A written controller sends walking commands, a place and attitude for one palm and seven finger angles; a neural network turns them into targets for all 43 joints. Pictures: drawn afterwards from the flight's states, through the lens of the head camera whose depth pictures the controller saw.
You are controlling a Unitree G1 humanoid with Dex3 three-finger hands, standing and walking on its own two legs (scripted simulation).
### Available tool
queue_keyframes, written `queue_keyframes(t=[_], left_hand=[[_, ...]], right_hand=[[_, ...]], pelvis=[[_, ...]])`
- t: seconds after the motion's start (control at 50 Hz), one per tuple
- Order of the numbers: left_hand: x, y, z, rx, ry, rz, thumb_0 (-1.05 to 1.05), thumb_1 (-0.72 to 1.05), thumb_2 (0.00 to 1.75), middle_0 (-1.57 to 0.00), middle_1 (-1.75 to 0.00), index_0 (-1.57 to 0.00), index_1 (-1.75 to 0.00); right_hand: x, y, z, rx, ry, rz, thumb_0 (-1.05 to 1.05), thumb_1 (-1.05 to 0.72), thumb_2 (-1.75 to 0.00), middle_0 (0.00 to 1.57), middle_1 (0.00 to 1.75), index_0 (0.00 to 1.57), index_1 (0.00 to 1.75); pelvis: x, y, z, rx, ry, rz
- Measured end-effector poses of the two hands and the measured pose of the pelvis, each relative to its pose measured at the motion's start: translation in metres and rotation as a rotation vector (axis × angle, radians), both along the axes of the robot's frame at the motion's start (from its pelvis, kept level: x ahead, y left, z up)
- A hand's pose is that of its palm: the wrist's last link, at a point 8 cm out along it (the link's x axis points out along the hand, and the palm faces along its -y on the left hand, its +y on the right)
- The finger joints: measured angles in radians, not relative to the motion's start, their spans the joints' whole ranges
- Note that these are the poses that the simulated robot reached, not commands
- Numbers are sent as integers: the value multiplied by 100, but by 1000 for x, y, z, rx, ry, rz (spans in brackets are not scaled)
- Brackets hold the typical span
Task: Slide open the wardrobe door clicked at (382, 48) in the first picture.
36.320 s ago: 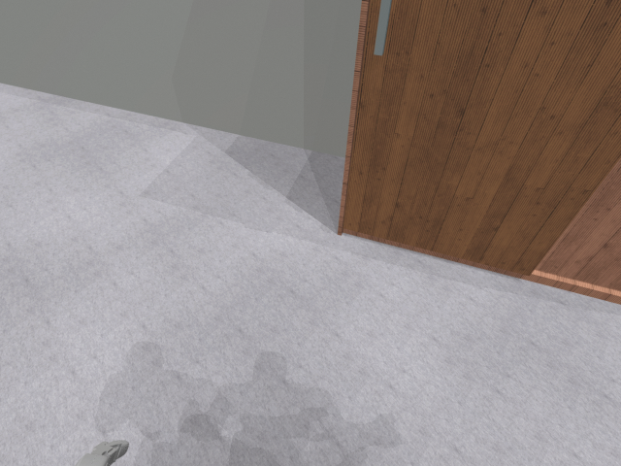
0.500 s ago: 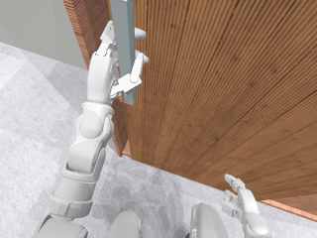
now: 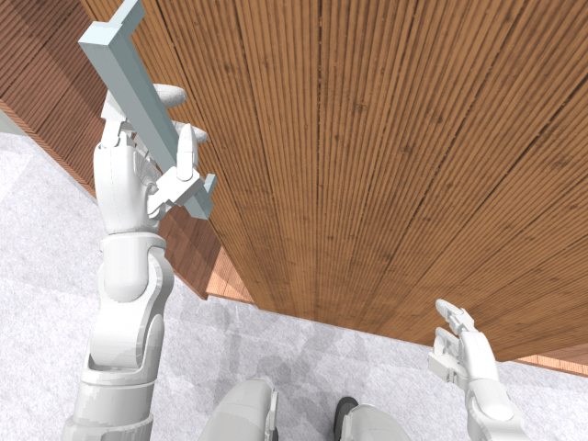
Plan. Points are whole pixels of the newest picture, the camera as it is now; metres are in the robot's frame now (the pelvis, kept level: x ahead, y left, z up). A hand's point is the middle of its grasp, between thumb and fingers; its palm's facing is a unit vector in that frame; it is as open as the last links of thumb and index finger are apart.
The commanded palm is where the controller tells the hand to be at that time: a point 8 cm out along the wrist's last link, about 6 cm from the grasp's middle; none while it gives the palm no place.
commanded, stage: step sideways, sliding the door along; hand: left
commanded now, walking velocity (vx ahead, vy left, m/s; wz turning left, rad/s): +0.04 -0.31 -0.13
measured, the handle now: (175, 134) +0.39 +0.17 +0.17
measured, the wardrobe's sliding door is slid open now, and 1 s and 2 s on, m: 0.19 0.43 0.43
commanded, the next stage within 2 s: stop walking and hold the door there in 0.88 s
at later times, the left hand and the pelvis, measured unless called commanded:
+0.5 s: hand (375, 211) +0.32 -0.04 +0.17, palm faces -0.12 -0.99 -0.09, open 6.5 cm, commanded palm +0.30 -0.02 +0.16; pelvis -0.04 -0.11 +0.00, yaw -6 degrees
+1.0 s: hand (439, 216) +0.32 -0.09 +0.17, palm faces +0.10 -0.99 -0.05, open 6.4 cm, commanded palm +0.29 -0.05 +0.14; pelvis -0.08 -0.23 +0.00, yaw -2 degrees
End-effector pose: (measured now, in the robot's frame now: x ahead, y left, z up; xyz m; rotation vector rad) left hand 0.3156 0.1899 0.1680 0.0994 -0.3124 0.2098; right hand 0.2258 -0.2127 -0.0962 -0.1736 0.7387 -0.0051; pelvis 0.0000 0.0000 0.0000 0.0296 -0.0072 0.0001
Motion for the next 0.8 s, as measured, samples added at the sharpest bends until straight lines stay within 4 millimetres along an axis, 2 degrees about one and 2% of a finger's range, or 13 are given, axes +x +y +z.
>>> queue_keyframes(t=[0.06,0.12,0.22,0.32,0.4,0.48,0.54,0.58,0.64,0.72,0.8], left_hand=[[-1,-19,-2,-15,-24,-74,-3,73,81,-46,-140,-23,-132],[-1,-37,-5,-32,-65,-180,-3,74,80,-46,-140,-20,-127],[-2,-72,-5,-54,-62,-312,-1,76,80,-45,-140,-18,-128],[-5,-106,-1,-38,-23,-378,2,73,76,-43,-140,-22,-134],[-7,-133,1,-7,-6,-395,2,71,75,-44,-140,-22,-134],[-11,-162,2,18,-9,-362,1,70,77,-47,-140,-22,-135],[-15,-185,1,51,-28,-288,-1,69,80,-48,-140,-21,-137],[-18,-201,1,54,-22,-239,-2,71,82,-47,-140,-20,-137],[-23,-223,3,31,22,-210,0,73,83,-47,-140,-18,-137],[-25,-227,4,2,38,-144,0,76,84,-44,-140,-16,-137],[-26,-227,3,-4,22,-136,0,75,84,-43,-140,-17,-135]], right_hand=[[-23,-20,2,-59,52,-37,1,-91,-90,20,30,20,30],[-43,-33,-1,-107,64,-79,1,-91,-90,20,30,20,30],[-75,-34,6,-85,112,-78,1,-91,-90,19,30,20,30],[-95,-37,12,-38,156,-84,1,-91,-90,20,30,20,30],[-101,-52,14,-2,151,-96,1,-91,-90,20,30,20,30],[-99,-82,7,44,109,-93,1,-90,-90,20,30,21,30],[-94,-114,-9,82,61,-78,1,-90,-90,20,30,21,30],[-91,-138,-21,80,50,-80,1,-90,-90,20,30,21,30],[-96,-172,-23,33,70,-109,1,-91,-90,20,30,20,30],[-110,-207,-13,-36,120,-131,1,-91,-90,20,30,20,30],[-123,-230,-2,-112,163,-125,1,-91,-90,20,30,20,30]], pelvis=[[-6,-1,-1,-5,13,6],[-12,1,-13,-37,11,11],[-19,-11,-6,-63,-23,-22],[-23,-33,6,-105,-11,-70],[-29,-62,10,-121,-6,-92],[-38,-101,4,-112,-6,-106],[-45,-137,-13,-71,-13,-97],[-53,-151,-18,-75,-23,-82],[-62,-163,-11,-34,-21,-77],[-68,-180,-1,-9,-15,-66],[-70,-195,-2,-21,-5,-52]])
